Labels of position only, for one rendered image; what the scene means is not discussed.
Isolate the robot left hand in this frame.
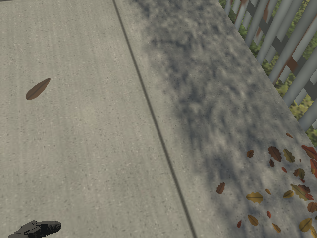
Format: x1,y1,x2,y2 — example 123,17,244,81
8,220,61,238

